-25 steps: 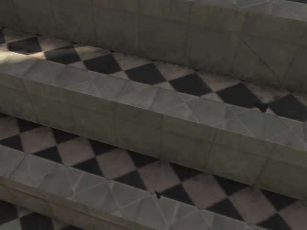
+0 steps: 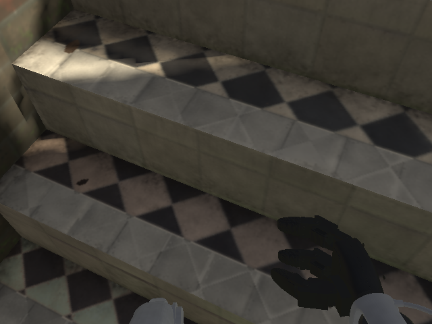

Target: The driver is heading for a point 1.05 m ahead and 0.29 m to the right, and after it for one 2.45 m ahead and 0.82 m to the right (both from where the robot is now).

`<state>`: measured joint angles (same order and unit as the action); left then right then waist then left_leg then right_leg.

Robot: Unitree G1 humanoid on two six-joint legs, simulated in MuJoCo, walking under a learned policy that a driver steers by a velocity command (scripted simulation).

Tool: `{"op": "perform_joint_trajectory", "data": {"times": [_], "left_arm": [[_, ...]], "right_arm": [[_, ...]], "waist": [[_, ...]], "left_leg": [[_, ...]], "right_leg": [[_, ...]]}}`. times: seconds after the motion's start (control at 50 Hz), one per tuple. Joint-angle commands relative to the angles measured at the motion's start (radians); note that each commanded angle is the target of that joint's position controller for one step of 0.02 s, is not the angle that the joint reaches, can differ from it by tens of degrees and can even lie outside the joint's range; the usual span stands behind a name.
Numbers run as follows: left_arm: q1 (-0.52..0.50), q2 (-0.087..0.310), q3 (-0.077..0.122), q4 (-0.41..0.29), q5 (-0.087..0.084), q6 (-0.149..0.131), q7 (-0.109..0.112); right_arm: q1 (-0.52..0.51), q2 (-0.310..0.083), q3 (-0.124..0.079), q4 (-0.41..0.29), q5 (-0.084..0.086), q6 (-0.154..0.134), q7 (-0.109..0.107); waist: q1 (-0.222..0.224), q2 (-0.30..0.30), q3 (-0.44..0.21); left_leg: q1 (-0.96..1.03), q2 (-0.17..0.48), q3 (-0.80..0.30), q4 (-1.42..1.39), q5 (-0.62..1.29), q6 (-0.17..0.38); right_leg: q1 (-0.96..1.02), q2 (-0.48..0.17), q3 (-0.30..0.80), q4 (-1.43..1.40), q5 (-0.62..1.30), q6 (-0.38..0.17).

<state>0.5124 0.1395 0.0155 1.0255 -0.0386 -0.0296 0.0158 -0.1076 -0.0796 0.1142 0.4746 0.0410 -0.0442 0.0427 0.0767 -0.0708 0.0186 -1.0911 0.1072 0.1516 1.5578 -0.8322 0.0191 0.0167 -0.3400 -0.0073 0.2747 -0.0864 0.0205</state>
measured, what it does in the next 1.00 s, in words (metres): climbs, turning right: right foot, then left foot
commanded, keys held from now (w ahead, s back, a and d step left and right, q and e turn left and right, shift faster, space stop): w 0.08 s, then w+e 0.92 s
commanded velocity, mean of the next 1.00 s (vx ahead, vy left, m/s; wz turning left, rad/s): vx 0.49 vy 0.00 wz -0.41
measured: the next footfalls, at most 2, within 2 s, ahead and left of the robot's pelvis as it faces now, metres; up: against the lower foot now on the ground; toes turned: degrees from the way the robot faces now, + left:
right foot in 0.58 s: +0.14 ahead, -0.02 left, +0.22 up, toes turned -16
left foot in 0.90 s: +0.27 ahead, +0.22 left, +0.22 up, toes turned -27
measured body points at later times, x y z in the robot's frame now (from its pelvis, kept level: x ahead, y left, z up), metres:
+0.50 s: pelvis +0.11 +0.08 +0.17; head +0.06 +0.10 +0.61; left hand +0.30 +0.30 +0.08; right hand +0.23 -0.17 +0.08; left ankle +0.11 +0.15 -0.54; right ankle +0.07 -0.02 -0.39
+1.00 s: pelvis +0.22 +0.12 +0.17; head +0.21 +0.14 +0.62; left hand +0.50 +0.22 +0.10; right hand +0.14 -0.13 +0.05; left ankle +0.23 +0.24 -0.53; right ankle +0.12 +0.01 -0.28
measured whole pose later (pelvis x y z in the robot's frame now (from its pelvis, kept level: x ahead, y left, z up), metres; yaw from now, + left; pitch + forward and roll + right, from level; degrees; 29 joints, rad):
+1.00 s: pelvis +0.22 +0.12 +0.17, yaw -31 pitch +3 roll +4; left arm 0.18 0.24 -0.01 0.60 -0.02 -0.08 -0.02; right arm 0.35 -0.21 -0.02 0.82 -0.03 -0.04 -0.02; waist -0.01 -0.10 -0.10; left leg -0.33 -0.04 0.10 0.75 -0.48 0.02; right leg -0.94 0.08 0.19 2.07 -0.33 -0.01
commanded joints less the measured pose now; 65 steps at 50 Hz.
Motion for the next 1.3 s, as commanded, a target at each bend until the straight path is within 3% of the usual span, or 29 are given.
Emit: {"op": "perform_joint_trajectory", "data": {"times": [0.02, 0.04, 0.06, 0.08, 0.12, 0.14, 0.26, 0.44, 0.54, 0.58, 0.62, 0.64, 0.7, 0.8, 0.84, 0.88, 0.92, 0.94, 0.96, 0.98, 1.0, 1.06, 1.1, 1.16, 1.22, 1.24, 1.26, 1.28, 1.3], "left_arm": [[-0.11, 0.207, 0.053, -0.07, 0.014, -0.061, -0.068], [-0.295, 0.173, 0.045, -0.161, 0.024, -0.065, -0.089], [-0.419, 0.045, 0.007, -0.265, 0.029, -0.068, -0.101], [-0.436, -0.043, -0.023, -0.332, 0.02, -0.062, -0.098], [-0.335, -0.041, -0.041, -0.385, 0.034, -0.039, -0.101], [-0.286, -0.019, -0.043, -0.384, 0.036, -0.026, -0.101], [-0.234, 0.154, -0.01, -0.428, 0.068, 0.057, -0.021], [-0.38, 0.145, 0.021, -0.526, 0.047, 0.098, -0.008], [-0.159, 0.134, 0.018, -0.461, 0.068, 0.115, -0.01], [0.059, 0.159, 0.027, -0.315, 0.117, 0.098, -0.018], [-0.016, 0.256, 0.043, -0.372, 0.071, 0.017, -0.005], [-0.096, 0.28, 0.05, -0.44, 0.061, -0.014, 0.024], [-0.119, 0.246, 0.039, -0.452, 0.042, -0.043, 0.02], [-0.189, 0.229, 0.022, -0.391, 0.046, 0.003, 0.017], [-0.305, 0.261, 0.021, -0.417, 0.058, -0.007, 0.009], [-0.47, 0.117, -0.02, -0.502, 0.049, -0.051, -0.015], [-0.36, -0.104, -0.071, -0.505, 0.038, -0.119, -0.044], [-0.16, -0.076, -0.074, -0.49, 0.015, -0.114, -0.054], [-0.088, -0.032, -0.083, -0.497, 0.001, -0.09, -0.048], [-0.23, -0.013, -0.089, -0.551, 0.009, -0.071, -0.049], [-0.378, -0.005, -0.096, -0.571, 0.021, -0.064, -0.047], [-0.478, -0.049, -0.119, -0.565, 0.006, -0.056, -0.043], [-0.572, -0.1, -0.146, -0.603, 0.01, -0.044, -0.042], [-0.757, -0.114, -0.177, -0.689, 0.021, -0.035, -0.05], [-0.952, -0.112, -0.208, -0.778, 0.015, -0.046, -0.078], [-0.984, -0.166, -0.209, -0.804, -0.02, -0.049, -0.068], [-0.762, -0.066, -0.147, -0.746, 0.002, -0.041, -0.064], [-0.527, 0.096, -0.073, -0.69, 0.04, -0.028, -0.06], [-0.282, 0.149, -0.036, -0.587, 0.065, -0.014, -0.04]], "right_arm": [[0.796, -0.457, -0.215, 0.224, -0.054, 0.035, -0.067], [0.805, -0.391, -0.174, 0.244, -0.089, 0.036, -0.071], [0.726, -0.291, -0.142, 0.286, -0.124, 0.02, -0.051], [0.565, -0.153, -0.109, 0.303, -0.123, 0.011, -0.04], [0.258, 0.05, -0.055, 0.289, -0.101, -0.022, -0.034], [0.203, 0.051, -0.05, 0.298, -0.095, -0.035, -0.027], [0.263, -0.096, -0.051, 0.293, -0.12, -0.052, -0.049], [0.371, -0.261, -0.109, 0.139, -0.132, -0.042, -0.108], [0.206, -0.244, -0.105, 0.057, -0.078, 0.007, -0.102], [0.095, -0.206, -0.086, -0.001, -0.045, 0.004, -0.107], [0.179, -0.144, -0.066, -0.064, -0.031, -0.076, -0.066], [0.251, -0.173, -0.073, -0.016, -0.023, -0.097, -0.024], [0.075, -0.147, -0.052, -0.055, -0.052, -0.09, -0.004], [0.121, -0.143, -0.046, 0.029, -0.066, -0.047, -0.026], [0.367, -0.212, -0.099, 0.092, -0.045, -0.037, -0.047], [0.773, -0.273, -0.16, 0.257, -0.061, -0.025, -0.057], [0.633, -0.185, -0.124, 0.31, -0.11, -0.02, -0.05], [0.59, -0.232, -0.139, 0.285, -0.115, 0.007, -0.063], [0.492, -0.284, -0.155, 0.268, -0.069, 0.011, -0.069], [0.399, -0.193, -0.144, 0.271, -0.047, 0.004, -0.07], [0.377, -0.126, -0.131, 0.308, -0.076, -0.013, -0.06], [0.491, -0.062, -0.117, 0.425, -0.104, -0.047, -0.054], [0.592, -0.084, -0.109, 0.481, -0.106, -0.048, -0.06], [0.657, -0.145, -0.114, 0.515, -0.059, -0.046, -0.079], [0.745, -0.215, -0.123, 0.576, 0.004, -0.018, -0.1], [0.897, -0.248, -0.122, 0.636, 0.008, -0.03, -0.099], [0.94, -0.326, -0.136, 0.669, -0.026, -0.063, -0.076], [0.822, -0.404, -0.151, 0.634, -0.06, -0.092, -0.065], [0.755, -0.388, -0.159, 0.582, -0.053, -0.116, -0.045]], "waist": [[-0.35, 0.387, -0.687], [-0.335, 0.305, -0.619], [-0.252, 0.419, -0.466], [-0.138, 0.373, -0.312], [0.027, 0.203, -0.17], [0.072, 0.152, -0.132], [0.089, 0.087, 0.011], [-0.033, 0.124, -0.066], [0.036, 0.274, -0.06], [0.105, 0.136, -0.019], [-0.042, -0.184, -0.063], [-0.062, -0.079, -0.147], [-0.03, 0.139, -0.047], [-0.114, -0.013, -0.062], [-0.262, -0.068, -0.125], [-0.403, 0.11, -0.185], [-0.134, 0.181, -0.088], [-0.021, 0.206, -0.168], [0.039, 0.304, -0.177], [0.024, 0.215, -0.081], [-0.009, 0.098, 0.03], [-0.048, 0.048, 0.115], [-0.089, 0.098, 0.087], [-0.118, 0.057, 0.069], [-0.149, 0.073, -0.045], [-0.149, 0.201, -0.175], [-0.051, 0.361, -0.345], [0.097, 0.398, -0.462], [0.163, 0.323, -0.617]], "left_leg": [[1.304, 0.221, -0.991, -0.973, 0.028, 0.246], [1.087, 0.249, -1.018, -0.983, 0.076, 0.137], [0.88, 0.113, -0.81, -0.946, 0.115, 0.086], [0.72, 0.065, -0.637, -0.862, 0.149, 0.074], [0.471, 0.056, -0.467, -0.734, 0.178, 0.066], [0.401, 0.073, -0.44, -0.757, 0.23, 0.081], [0.326, 0.166, -0.325, -1.01, 0.311, 0.085], [0.779, 0.236, -0.219, -1.073, 0.433, 0.125], [0.767, 0.183, -0.039, -1.004, 0.824, 0.108], [0.722, 0.025, 0.109, -0.588, 0.86, 0.009], [0.136, -0.14, -0.168, -0.038, 0.323, -0.053], [0.081, -0.084, -0.33, 0.049, 0.414, -0.051], [0.048, -0.06, -0.297, -0.026, 0.463, -0.057], [0.731, -0.129, -0.033, -0.463, 0.448, 0.008], [0.916, -0.1, -0.085, -0.759, 0.578, 0.045], [1.313, -0.016, -0.293, -1.104, 0.748, 0.099], [1.179, 0.204, -0.51, -0.954, 1.796, 0.083], [1.205, 0.263, -0.576, -1.003, 1.584, 0.211], [1.144, 0.368, -0.739, -1.169, 0.947, 0.327], [1.019, 0.348, -0.717, -1.259, 0.525, 0.289], [0.897, 0.261, -0.612, -1.276, 0.444, 0.24], [0.836, 0.184, -0.382, -1.238, 0.792, 0.166], [0.897, 0.173, -0.346, -1.295, 0.832, 0.169], [0.885, 0.126, -0.249, -1.401, 0.831, 0.139], [0.77, 0.095, -0.119, -1.61, 1.362, 0.113], [0.77, 0.168, -0.135, -1.513, 2.024, 0.122], [1.014, 0.201, -0.124, -1.37, 2.701, 0.159], [1.138, 0.207, -0.128, -1.132, 2.902, 0.167], [0.904, 0.165, -0.163, -0.865, 2.839, 0.166]], "right_leg": [[-0.554, 0.285, 0.1, 0.955, 0.032, -0.112], [-0.588, 0.302, 0.213, 1.318, -0.132, -0.09], [-0.68, 0.369, 0.226, 1.486, -0.155, -0.126], [-0.796, 0.398, 0.209, 1.614, -0.192, -0.149], [-0.812, 0.425, 0.169, 1.762, -0.161, -0.171], [-0.801, 0.441, 0.123, 1.824, -0.084, -0.162], [-0.892, 0.439, 0.061, 1.882, 0.057, -0.078], [-0.945, 0.348, 0.005, 1.424, 0.058, 0.0], [-0.535, 0.358, -0.207, 0.602, -0.368, -0.053], [-0.308, 0.414, -0.333, 0.025, -0.062, -0.15], [0.006, 0.163, 0.592, 0.195, 0.157, -0.476], [-0.03, 0.045, 0.841, 0.061, -0.359, -0.504], [-0.155, 0.04, 0.764, -0.026, -0.573, -0.413], [-0.64, 0.221, 0.297, -0.013, -0.096, -0.314], [-0.572, 0.261, 0.24, 0.238, 0.318, -0.292], [-0.829, 0.419, 0.127, 0.897, 0.145, -0.145], [-1.155, 0.472, 0.278, 1.76, -0.244, -0.084], [-1.246, 0.491, 0.266, 1.976, -0.26, -0.036], [-1.355, 0.399, 0.248, 2.083, -0.299, 0.002], [-1.418, 0.326, 0.242, 2.126, -0.271, 0.01], [-1.453, 0.317, 0.237, 2.145, -0.204, -0.006], [-1.526, 0.324, 0.267, 2.122, -0.053, -0.045], [-1.607, 0.324, 0.195, 2.197, -0.067, -0.076], [-1.543, 0.241, 0.039, 1.819, -0.053, -0.072], [-0.922, 0.229, -0.301, 1.138, -0.196, -0.099], [-0.578, 0.315, -0.255, 1.092, -0.462, -0.131], [-0.441, 0.434, -0.284, 1.075, -0.546, -0.171], [-0.366, 0.393, -0.108, 0.95, -0.496, -0.235], [-0.05, 0.281, 0.243, 0.842, -0.445, -0.323]]}}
